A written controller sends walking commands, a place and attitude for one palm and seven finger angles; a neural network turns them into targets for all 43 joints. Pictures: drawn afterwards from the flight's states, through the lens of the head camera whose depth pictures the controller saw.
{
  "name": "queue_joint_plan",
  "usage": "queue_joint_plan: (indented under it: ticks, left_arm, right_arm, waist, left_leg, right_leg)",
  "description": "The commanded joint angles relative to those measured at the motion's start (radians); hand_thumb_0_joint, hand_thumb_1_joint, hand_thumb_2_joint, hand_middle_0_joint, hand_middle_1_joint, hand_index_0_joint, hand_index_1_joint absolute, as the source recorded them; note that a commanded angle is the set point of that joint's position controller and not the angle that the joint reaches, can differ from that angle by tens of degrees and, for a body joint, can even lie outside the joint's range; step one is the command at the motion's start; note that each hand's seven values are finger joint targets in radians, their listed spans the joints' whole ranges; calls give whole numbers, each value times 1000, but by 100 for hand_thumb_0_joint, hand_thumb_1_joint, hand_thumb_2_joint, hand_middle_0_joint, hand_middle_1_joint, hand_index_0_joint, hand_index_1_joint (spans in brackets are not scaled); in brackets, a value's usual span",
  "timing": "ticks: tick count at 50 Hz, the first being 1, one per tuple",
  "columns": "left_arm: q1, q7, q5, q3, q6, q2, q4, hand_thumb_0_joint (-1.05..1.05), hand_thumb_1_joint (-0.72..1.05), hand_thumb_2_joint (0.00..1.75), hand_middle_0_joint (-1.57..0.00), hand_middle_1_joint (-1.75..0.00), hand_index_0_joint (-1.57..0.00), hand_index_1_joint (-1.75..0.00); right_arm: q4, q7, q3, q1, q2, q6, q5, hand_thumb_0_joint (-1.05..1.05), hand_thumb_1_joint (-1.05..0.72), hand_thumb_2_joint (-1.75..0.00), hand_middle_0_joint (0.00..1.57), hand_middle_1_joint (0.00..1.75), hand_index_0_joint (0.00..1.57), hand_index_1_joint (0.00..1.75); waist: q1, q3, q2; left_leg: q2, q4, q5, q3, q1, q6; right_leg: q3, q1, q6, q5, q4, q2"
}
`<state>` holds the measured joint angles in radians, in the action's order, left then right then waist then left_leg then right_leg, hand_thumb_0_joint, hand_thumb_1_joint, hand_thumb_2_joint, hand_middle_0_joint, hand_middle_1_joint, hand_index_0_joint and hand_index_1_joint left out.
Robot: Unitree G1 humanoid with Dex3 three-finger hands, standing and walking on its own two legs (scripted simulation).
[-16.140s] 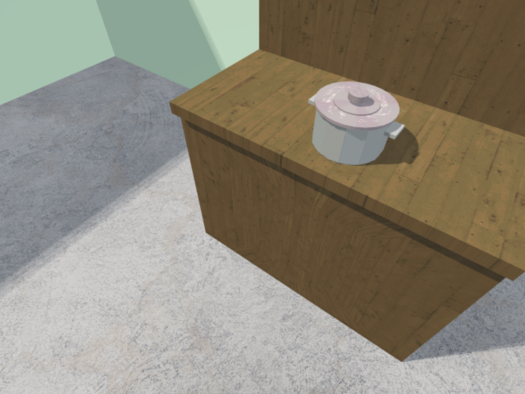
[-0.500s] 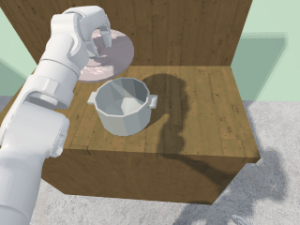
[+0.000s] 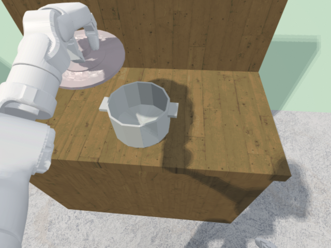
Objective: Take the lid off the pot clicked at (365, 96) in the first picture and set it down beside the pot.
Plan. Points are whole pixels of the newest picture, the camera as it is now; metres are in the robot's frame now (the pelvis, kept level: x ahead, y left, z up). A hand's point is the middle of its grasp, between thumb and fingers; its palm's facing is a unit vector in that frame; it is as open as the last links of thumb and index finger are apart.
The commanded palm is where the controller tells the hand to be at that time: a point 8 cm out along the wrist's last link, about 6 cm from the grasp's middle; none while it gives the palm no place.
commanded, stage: move the lid sideways beside the pot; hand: left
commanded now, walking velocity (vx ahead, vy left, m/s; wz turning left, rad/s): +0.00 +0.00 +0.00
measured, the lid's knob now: (79, 48) +0.51 +0.18 +0.23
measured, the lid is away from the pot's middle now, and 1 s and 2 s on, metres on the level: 0.11 0.23 0.24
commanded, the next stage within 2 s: lower the lid onto the table in 1.18 s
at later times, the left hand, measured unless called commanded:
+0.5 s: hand (49, 47) +0.49 +0.24 +0.24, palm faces -0.24 -0.03 -0.97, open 7.1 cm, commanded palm +0.48 +0.23 +0.31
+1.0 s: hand (25, 50) +0.49 +0.29 +0.24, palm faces -0.27 -0.04 -0.96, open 7.1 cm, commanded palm +0.50 +0.29 +0.31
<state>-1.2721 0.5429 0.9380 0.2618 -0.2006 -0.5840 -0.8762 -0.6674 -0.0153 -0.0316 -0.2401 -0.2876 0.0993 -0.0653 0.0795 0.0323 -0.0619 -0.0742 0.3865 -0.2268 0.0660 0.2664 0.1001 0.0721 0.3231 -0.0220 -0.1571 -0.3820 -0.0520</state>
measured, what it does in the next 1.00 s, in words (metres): stands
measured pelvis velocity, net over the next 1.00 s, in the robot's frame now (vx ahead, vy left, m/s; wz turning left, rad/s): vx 0.01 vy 0.01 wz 0.01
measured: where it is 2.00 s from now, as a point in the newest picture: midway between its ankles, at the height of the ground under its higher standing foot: outside the picture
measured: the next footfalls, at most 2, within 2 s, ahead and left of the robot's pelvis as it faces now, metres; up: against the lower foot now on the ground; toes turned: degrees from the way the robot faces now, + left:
none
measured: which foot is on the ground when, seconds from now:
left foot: down 0.00-1.00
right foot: down 0.00-1.00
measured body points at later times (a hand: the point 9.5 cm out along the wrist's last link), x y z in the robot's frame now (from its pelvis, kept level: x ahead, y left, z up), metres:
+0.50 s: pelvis +0.00 +0.01 +0.00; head +0.05 +0.00 +0.45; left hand +0.50 +0.24 +0.30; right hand +0.09 -0.26 -0.13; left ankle -0.02 +0.05 -0.74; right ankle +0.02 -0.14 -0.74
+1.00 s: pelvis +0.01 +0.01 +0.00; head +0.07 +0.01 +0.44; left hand +0.50 +0.29 +0.29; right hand +0.08 -0.26 -0.13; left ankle -0.02 +0.05 -0.74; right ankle +0.02 -0.14 -0.74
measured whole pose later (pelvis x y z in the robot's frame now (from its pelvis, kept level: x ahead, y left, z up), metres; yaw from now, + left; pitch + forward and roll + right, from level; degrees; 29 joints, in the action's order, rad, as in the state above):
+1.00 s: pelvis +0.01 +0.01 +0.00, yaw +1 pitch +9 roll -2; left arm -1.30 0.56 0.98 0.18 -0.07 -0.79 -1.00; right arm -0.69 -0.04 -0.04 -0.27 -0.29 0.12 -0.08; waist 0.09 0.03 -0.05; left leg -0.07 0.42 -0.25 0.05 0.32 0.11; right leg 0.09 0.34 -0.03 -0.15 -0.35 -0.05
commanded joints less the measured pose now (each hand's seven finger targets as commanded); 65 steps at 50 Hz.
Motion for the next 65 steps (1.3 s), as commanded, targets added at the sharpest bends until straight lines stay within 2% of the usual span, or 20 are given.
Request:
queue_joint_plan:
  ticks: [1,2,5,8,9,11,14,19,22,23,26,29,33,37,39,43,46,49,64,65]
  left_arm:
    - [-618,-55,33,-138,23,-282,242,0,65,91,-87,-105,-95,-108]
    - [-619,-51,32,-160,23,-313,225,0,65,91,-87,-105,-95,-108]
    - [-607,-46,27,-124,24,-274,217,0,65,91,-87,-105,-95,-108]
    - [-562,-46,9,-115,32,-267,238,0,65,91,-87,-105,-95,-108]
    - [-610,-47,25,-151,38,-320,283,0,65,91,-87,-105,-95,-108]
    - [-609,-41,27,-124,36,-281,262,0,65,91,-87,-105,-95,-108]
    - [-580,-43,28,-155,40,-333,162,0,65,91,-87,-105,-95,-108]
    - [-699,-51,41,-133,68,-341,251,0,65,91,-87,-105,-95,-108]
    - [-617,-46,43,-164,72,-373,125,0,65,91,-87,-105,-95,-108]
    - [-604,-52,30,-184,80,-406,149,0,65,91,-87,-105,-95,-108]
    - [-656,-44,45,-109,85,-327,167,0,65,91,-87,-105,-95,-108]
    - [-664,-47,50,-159,96,-389,220,0,65,91,-87,-105,-95,-108]
    - [-563,-45,34,-199,100,-430,165,0,65,91,-87,-105,-95,-108]
    - [-570,-34,45,-159,99,-392,111,0,65,91,-87,-105,-95,-108]
    - [-583,-41,56,-208,111,-479,127,0,65,91,-87,-105,-95,-108]
    - [-642,-43,43,-167,123,-447,174,0,65,91,-87,-105,-95,-108]
    - [-590,-38,57,-182,132,-471,52,0,65,91,-87,-105,-95,-108]
    - [-660,-42,55,-144,142,-447,97,0,65,91,-87,-105,-95,-108]
    - [-605,-36,61,-215,166,-528,112,0,65,91,-87,-105,-95,-108]
    - [-598,-33,61,-187,143,-485,35,0,65,91,-87,-105,-95,-108]
  right_arm:
    - [113,-9,53,9,-139,-40,3,0,-90,-90,20,30,20,30]
    - [111,-10,52,11,-144,-36,0,0,-90,-90,20,30,20,30]
    - [109,-6,52,10,-144,-31,-3,0,-90,-90,20,30,20,30]
    - [112,-2,59,0,-157,-30,-2,0,-90,-90,20,30,20,30]
    - [114,-2,56,1,-151,-27,-1,0,-90,-90,20,30,20,30]
    - [117,-4,57,6,-142,-31,-2,0,-90,-90,20,30,20,30]
    - [97,-10,53,-19,-157,-21,-3,0,-90,-90,20,30,20,30]
    - [100,-14,58,-21,-152,-28,0,0,-90,-90,20,30,20,30]
    - [86,-21,53,-41,-157,-24,-5,0,-90,-90,20,30,20,30]
    - [91,-20,58,-38,-172,-22,-3,0,-90,-90,20,30,20,30]
    - [89,-18,55,-34,-154,-17,-6,0,-90,-90,20,30,20,30]
    - [93,-14,61,-44,-160,-20,0,0,-90,-90,20,30,20,30]
    - [88,-15,63,-52,-175,-17,-3,0,-90,-90,20,30,20,30]
    - [83,-18,57,-47,-161,-8,-9,0,-90,-90,20,30,20,30]
    - [81,-20,55,-56,-174,-3,-8,0,-90,-90,20,30,20,30]
    - [80,-25,61,-58,-174,-6,-10,0,-90,-90,20,30,20,30]
    - [64,-38,48,-75,-170,-9,-15,0,-90,-90,20,30,20,30]
    - [51,-40,53,-85,-173,-12,-13,0,-90,-90,20,30,20,30]
    - [46,-35,57,-99,-175,-7,-5,0,-90,-90,20,30,20,30]
    - [39,-34,55,-97,-174,-10,-14,0,-90,-90,20,30,20,30]
  waist:
    - [5,482,31]
    - [3,472,45]
    - [9,426,26]
    - [10,438,14]
    - [3,477,14]
    - [8,460,2]
    - [12,414,57]
    - [21,487,-37]
    - [20,438,26]
    - [15,454,2]
    - [29,442,-39]
    - [20,500,-60]
    - [14,467,-25]
    - [21,406,-1]
    - [14,444,3]
    - [28,463,-77]
    - [30,419,-4]
    - [41,442,-65]
    - [25,480,-77]
    - [31,433,-86]
  left_leg:
    - [54,15,508,-136,-261,-52]
    - [56,9,487,-130,-243,-51]
    - [58,5,477,-135,-236,-58]
    - [58,19,537,-146,-265,-66]
    - [62,12,543,-148,-272,-69]
    - [59,18,528,-148,-277,-63]
    - [58,3,456,-138,-212,-63]
    - [59,17,503,-153,-286,-74]
    - [58,13,460,-140,-225,-61]
    - [57,20,503,-144,-237,-69]
    - [65,20,539,-150,-262,-75]
    - [66,33,580,-161,-301,-82]
    - [63,46,613,-157,-273,-76]
    - [67,31,551,-151,-233,-69]
    - [65,28,535,-142,-220,-65]
    - [69,48,602,-158,-287,-77]
    - [68,29,487,-140,-218,-57]
    - [72,30,512,-152,-253,-70]
    - [75,65,674,-157,-281,-71]
    - [73,64,651,-155,-264,-68]
  right_leg:
    - [-31,-134,72,277,-9,50]
    - [-31,-143,70,277,-9,49]
    - [-20,-106,72,247,-3,51]
    - [-19,-93,74,256,2,49]
    - [-23,-113,71,254,-4,54]
    - [-20,-91,72,238,-1,54]
    - [-15,-103,70,225,4,56]
    - [-19,-79,73,217,3,57]
    - [-15,-100,72,225,7,58]
    - [-19,-106,75,248,8,50]
    - [-10,-59,72,230,8,58]
    - [-16,-66,72,226,7,62]
    - [-15,-82,74,263,11,58]
    - [-3,-58,70,227,12,64]
    - [-13,-102,69,243,9,64]
    - [-11,-54,71,234,20,60]
    - [-6,-75,65,207,23,67]
    - [-5,-46,65,191,26,67]
    - [-8,-70,64,269,17,74]
    - [-1,-49,67,261,15,74]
